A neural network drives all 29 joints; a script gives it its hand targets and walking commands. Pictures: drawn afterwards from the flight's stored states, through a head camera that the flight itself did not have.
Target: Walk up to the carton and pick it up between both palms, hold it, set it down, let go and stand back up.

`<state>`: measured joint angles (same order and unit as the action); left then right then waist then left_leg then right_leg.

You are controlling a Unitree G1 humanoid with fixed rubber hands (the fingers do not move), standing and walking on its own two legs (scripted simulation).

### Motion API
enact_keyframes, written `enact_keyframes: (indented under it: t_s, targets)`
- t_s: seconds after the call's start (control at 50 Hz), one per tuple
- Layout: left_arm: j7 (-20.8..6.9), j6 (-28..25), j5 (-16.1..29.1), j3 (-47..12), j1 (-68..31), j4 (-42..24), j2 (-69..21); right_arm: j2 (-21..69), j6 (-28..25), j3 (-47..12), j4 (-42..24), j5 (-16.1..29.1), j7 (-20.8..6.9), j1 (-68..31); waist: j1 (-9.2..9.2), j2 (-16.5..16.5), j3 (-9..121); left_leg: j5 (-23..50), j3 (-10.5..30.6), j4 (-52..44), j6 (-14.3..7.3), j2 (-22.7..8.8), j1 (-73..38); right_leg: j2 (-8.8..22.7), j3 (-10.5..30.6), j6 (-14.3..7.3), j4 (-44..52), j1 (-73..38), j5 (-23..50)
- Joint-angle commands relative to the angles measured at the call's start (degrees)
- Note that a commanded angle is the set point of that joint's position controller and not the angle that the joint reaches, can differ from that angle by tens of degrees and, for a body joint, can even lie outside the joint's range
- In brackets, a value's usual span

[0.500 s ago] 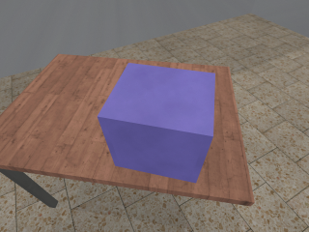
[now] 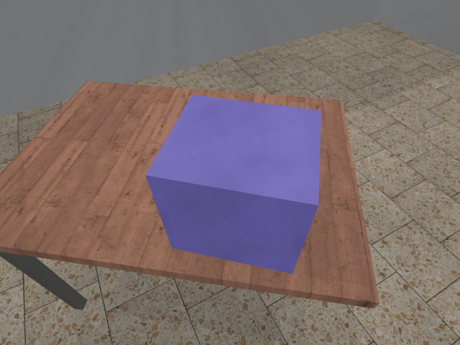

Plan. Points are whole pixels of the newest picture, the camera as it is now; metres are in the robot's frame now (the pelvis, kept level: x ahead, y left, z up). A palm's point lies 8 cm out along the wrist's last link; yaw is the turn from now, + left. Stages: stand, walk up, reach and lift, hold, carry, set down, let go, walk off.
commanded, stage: stand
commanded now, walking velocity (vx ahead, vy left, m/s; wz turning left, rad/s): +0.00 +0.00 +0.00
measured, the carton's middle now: (241, 183) +0.44 +0.00 +0.00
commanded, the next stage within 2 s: walk up in 0.86 s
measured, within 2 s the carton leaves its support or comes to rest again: neither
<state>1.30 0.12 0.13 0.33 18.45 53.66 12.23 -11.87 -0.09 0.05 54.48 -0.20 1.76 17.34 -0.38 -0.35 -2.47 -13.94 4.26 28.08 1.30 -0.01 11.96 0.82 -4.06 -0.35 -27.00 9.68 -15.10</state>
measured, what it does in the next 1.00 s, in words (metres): stands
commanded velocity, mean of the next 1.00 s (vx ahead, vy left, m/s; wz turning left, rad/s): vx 0.00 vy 0.00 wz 0.00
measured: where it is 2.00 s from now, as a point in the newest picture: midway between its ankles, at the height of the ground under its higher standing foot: outside the picture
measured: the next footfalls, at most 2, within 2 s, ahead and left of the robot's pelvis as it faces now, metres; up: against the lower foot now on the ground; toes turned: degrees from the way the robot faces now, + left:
left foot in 1.38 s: +0.02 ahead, +0.19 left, +0.00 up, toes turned -12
right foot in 1.78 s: -0.04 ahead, -0.04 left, +0.00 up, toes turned -7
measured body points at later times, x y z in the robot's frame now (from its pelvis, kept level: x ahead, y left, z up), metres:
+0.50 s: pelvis +0.00 +0.00 +0.00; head +0.01 +0.00 +0.45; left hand +0.02 +0.24 -0.15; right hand +0.03 -0.24 -0.15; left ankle +0.02 +0.13 -0.74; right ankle +0.00 -0.11 -0.74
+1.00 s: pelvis +0.01 +0.00 +0.00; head +0.00 +0.00 +0.45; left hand +0.02 +0.24 -0.15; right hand +0.03 -0.24 -0.15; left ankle +0.02 +0.13 -0.74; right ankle +0.00 -0.11 -0.74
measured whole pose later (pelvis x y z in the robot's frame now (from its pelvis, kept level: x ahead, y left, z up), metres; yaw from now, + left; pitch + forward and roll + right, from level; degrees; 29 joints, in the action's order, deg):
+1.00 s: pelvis +0.01 +0.00 +0.00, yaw +0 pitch -2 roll +0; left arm 2.0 -0.2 0.2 0.2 18.9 57.9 10.5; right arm -10.6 -0.3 -0.3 58.9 -0.2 2.4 17.3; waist 0.0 -0.7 -1.4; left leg -13.7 4.0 26.3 1.5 -0.3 10.4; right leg 0.8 -3.9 -0.4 -25.5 8.2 -15.0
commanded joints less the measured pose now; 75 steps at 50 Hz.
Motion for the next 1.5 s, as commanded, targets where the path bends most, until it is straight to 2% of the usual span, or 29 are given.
enact_keyframes:
  t_s: [0.0, 0.42, 0.44, 0.5, 0.56, 0.7, 0.86, 0.9, 0.94, 1.02, 1.04, 1.06, 1.1, 1.12, 1.14, 1.18, 1.2, 1.24, 1.28, 1.3, 1.32, 1.34, 1.36, 1.38, 1.4, 1.42, 1.44, 1.46, 1.48]
  targets:
    - [0.46, -0.99, 0.0, 1.72, 3.13, -2.49, 7.86, -7.81, -1.01, 1.72, -2.6, 0.0, 0.48, 2.54, -0.01, -0.21, -1.69, 6.37, 3.61, -5.93, -1.74, -4.12, 2.54, 5.45, 6.33, -1.05, 7.21, 0.98, 3.04]
    - [0.78, -0.98, 0.05, 1.47, 3.74, 0.22, 6.7, -6.71, -0.98, 1.39, 0.21, 0.04, 0.79, 2.85, 0.0, -0.17, -2.1, 6.93, 3.26, -6.52, -1.55, -4.28, 2.14, 5.45, 6.21, -0.84, 7.62, 0.49, 4.04]
    - [0.85, -1.02, 0.0, 1.45, 3.59, 0.51, 6.9, -6.84, -1.1, 1.54, 0.1, 0.04, 0.81, 2.92, 0.41, -0.69, -1.2, 7.11, 3.12, -6.77, -1.65, -4.53, 2.22, 5.55, 5.91, -0.87, 7.21, -0.45, 5.02]
    - [0.89, -1.0, 0.09, 1.59, 3.37, 0.45, 6.78, -6.77, -1.1, 1.4, 0.1, 0.07, 0.84, 2.55, 0.28, 0.23, -1.27, 6.02, 2.91, -6.89, -1.67, -4.64, 2.74, 5.65, 5.88, -1.06, 7.4, -0.64, 4.37]
    - [0.96, -1.01, 0.03, 1.44, 3.68, 0.81, 6.57, -6.39, -1.07, 1.42, 0.56, -0.04, 0.87, 2.57, 0.32, -0.97, -1.84, 6.3, 3.02, -6.91, -1.74, -4.6, 2.84, 5.78, 6.0, -1.08, 7.31, -0.22, 4.81]
    - [1.02, -0.99, 0.03, 1.4, 4.11, 1.49, 6.24, -6.23, -1.06, 1.13, 1.12, -0.04, 0.92, 2.93, 0.35, 0.44, -2.49, 7.36, 2.95, -6.94, -1.67, -4.72, 2.33, 5.76, 5.73, -0.92, 7.53, 0.02, 5.47]
    - [1.06, -1.05, 0.08, 1.36, 3.97, 1.78, 5.9, -5.88, -1.18, 1.09, 1.69, -0.02, 0.91, 2.75, 0.28, -0.84, -1.9, 7.99, 2.74, -7.19, -1.68, -4.66, 2.4, 5.79, 5.71, -0.87, 7.39, -0.83, 6.48]
    - [1.11, -1.03, 0.13, 1.33, 4.12, 1.91, 6.04, -5.82, -1.11, 1.03, 1.78, 0.04, 0.97, 2.77, 0.3, 0.37, -2.58, 7.44, 2.6, -7.12, -1.58, -4.61, 2.4, 5.75, 5.69, -0.87, 7.92, -0.14, 5.66]
    - [1.12, -1.08, 0.06, 1.41, 4.18, 2.15, 5.85, -5.85, -1.04, 1.12, 2.04, -0.02, 1.01, 2.81, 0.24, -0.33, -2.45, 7.24, 2.24, -7.02, -1.5, -4.52, 2.31, 5.83, 5.65, -0.95, 7.95, -0.4, 5.88]
    - [1.12, -1.0, -0.02, 1.24, 4.31, 2.19, 5.43, -5.96, -1.06, 1.07, 2.46, 0.0, 1.05, 2.92, 0.19, 0.54, -2.58, 6.44, 2.46, -7.52, -1.39, -4.74, 2.53, 5.72, 5.44, -0.75, 7.99, -0.37, 5.07]
    - [2.19, -1.6, -1.42, 3.14, 4.66, -0.04, 8.5, -11.79, 0.0, 3.32, 0.31, -1.18, 1.04, -3.37, -0.52, -2.03, -6.55, 10.69, -0.23, -1.16, -1.63, -3.22, 5.11, 9.41, 9.71, -1.68, 6.61, 2.86, 14.94]
    - [2.68, -1.83, -1.66, 4.03, 6.37, 0.0, 11.31, -11.04, 0.58, 3.49, -0.81, -2.25, 0.89, -3.9, -0.62, 0.63, -4.3, 9.23, -2.05, 3.99, -1.1, -2.53, 5.97, 13.31, 13.89, -4.23, 7.18, 1.42, 18.99]
    - [3.4, -1.81, -2.0, 4.92, 6.42, -0.99, 13.28, -8.42, 1.77, 3.62, -1.12, -3.04, 0.68, -1.72, -0.14, 4.97, -2.94, -5.82, -3.99, 11.85, 0.08, -1.75, 7.37, 20.18, 20.04, -10.27, 9.2, 0.88, 22.41]
    - [3.74, -1.8, -2.43, 5.25, 6.17, -1.9, 13.25, -7.39, 2.32, 3.7, -1.19, -3.25, 0.69, -1.38, -0.42, 6.31, -2.25, -13.12, -3.31, 18.43, 0.12, -2.12, 9.75, 22.43, 21.97, -13.32, 8.96, -0.23, 24.34]
    - [3.98, -1.72, -2.9, 5.62, 6.53, -2.72, 13.31, -7.1, 2.75, 3.91, -1.85, -3.52, 0.7, -1.8, -0.93, 8.36, -2.13, -16.95, -2.19, 24.63, 0.14, -2.94, 11.98, 23.92, 22.99, -15.72, 8.55, -0.38, 26.43]
    - [4.23, -1.38, -3.6, 6.01, 6.56, -4.02, 12.82, -7.76, 3.4, 4.49, -3.38, -3.46, 0.48, -3.75, -1.8, 8.88, -2.65, -17.59, -1.04, 31.62, 0.31, -4.1, 14.63, 23.54, 22.06, -17.4, 7.73, 1.4, 27.94]
    - [4.35, -1.16, -3.83, 6.2, 5.37, -4.63, 12.63, -7.71, 3.71, 4.65, -3.75, -3.1, 0.3, -4.38, -1.69, 8.43, -2.92, -17.23, -0.79, 32.12, 0.52, -4.61, 15.24, 22.81, 21.09, -17.28, 6.85, 1.62, 28.11]
    - [4.38, -0.9, -3.85, 6.09, 2.23, -6.33, 12.03, -6.92, 3.61, 4.32, -4.57, -2.07, -0.12, -3.85, -0.71, 9.31, -1.84, -15.24, -0.2, 26.78, 0.46, -5.61, 14.11, 19.45, 17.85, -14.3, 4.61, 1.09, 27.35]
    - [3.89, -0.72, -3.68, 5.81, 0.03, -7.62, 12.25, -6.02, 3.09, 4.17, -5.0, -1.14, -0.63, -2.07, 0.09, 11.47, 0.83, -13.27, -1.73, 16.72, -0.03, -5.65, 8.1, 15.97, 14.68, -11.04, 1.75, 2.81, 23.18]
    - [3.38, -0.48, -3.41, 5.63, -1.89, -8.34, 12.7, -5.99, 2.7, 4.38, -4.9, -0.84, -0.84, -0.39, 1.18, 12.24, 1.95, -8.84, -3.79, 10.01, -0.44, -4.41, 2.3, 13.55, 12.5, -9.16, -0.7, 6.0, 20.61]
    - [2.74, -0.25, -3.01, 5.24, -3.26, -8.9, 12.85, -6.76, 2.04, 4.6, -4.06, -0.68, -1.11, 2.75, 2.65, 10.92, 4.48, -0.87, -6.36, 1.67, -0.84, -2.79, -4.9, 11.07, 10.17, -7.1, -5.29, 8.41, 17.61]
    - [2.08, 0.07, -2.16, 4.49, -2.08, -9.22, 11.21, -9.12, 1.25, 5.14, -3.43, -0.7, -1.09, 3.66, 2.84, 4.3, 5.72, 7.1, -6.24, -5.06, -1.03, -2.16, -10.14, 7.65, 7.28, -4.62, -12.19, 11.95, 13.34]
    - [1.63, -0.17, -1.4, 2.84, -0.1, -10.54, 6.3, -14.0, 0.55, 5.97, -4.24, -1.3, -0.86, 3.45, 3.59, -7.31, 6.92, 11.34, 4.75, -7.85, -3.56, -9.68, -12.63, 2.56, 3.9, -1.4, -19.07, 18.55, -0.65]
    - [2.0, 0.37, -0.99, 2.63, 2.83, -10.61, 4.33, -17.18, 0.65, 6.46, -5.93, -1.03, -0.18, 0.36, 1.71, -12.2, 5.86, 11.03, 14.76, -10.42, -7.78, -19.21, -5.27, -1.06, 4.3, 0.41, -24.16, 18.56, -23.41]
    - [2.57, 1.31, -1.43, 3.93, 2.76, -10.64, 6.84, -19.1, 1.06, 7.35, -7.02, -0.5, 0.2, -2.19, 2.88, -10.68, 5.28, 0.17, 17.27, -12.78, -14.47, -23.31, 4.17, -0.27, 7.97, 0.21, -31.83, 14.09, -25.87]
    - [2.53, 1.68, -1.76, 4.63, 0.99, -10.78, 8.56, -18.29, 1.08, 6.86, -8.25, -0.39, 0.23, -5.97, 2.24, -11.01, 1.82, -1.38, 17.24, -13.86, -16.59, -23.59, 6.8, 0.03, 9.56, 0.79, -34.87, 15.65, -24.48]
    - [2.38, 1.46, -1.55, 4.77, 0.65, -10.41, 9.46, -16.08, 1.08, 5.76, -8.94, -0.53, 0.2, -7.46, 1.97, -9.72, -0.04, 5.68, 13.57, -12.34, -16.62, -21.86, 3.87, -0.13, 10.7, 1.1, -35.6, 18.41, -22.35]
    - [2.36, 1.55, -1.05, 4.57, 1.29, -8.73, 9.81, -14.56, 0.95, 5.0, -10.02, -2.04, 0.47, -7.49, 0.68, -9.21, -2.88, 13.39, 10.11, -8.73, -13.78, -18.53, 1.44, -0.6, 11.9, 1.09, -37.61, 20.87, -18.3]
    - [2.26, 1.38, -1.35, 4.39, 2.85, -8.12, 8.91, -13.24, 0.71, 4.49, -9.73, -2.17, 0.45, -6.15, 0.62, -9.39, -1.26, 19.27, 7.95, -6.88, -12.94, -18.1, -0.76, -0.31, 12.22, 1.35, -36.85, 20.16, -17.1]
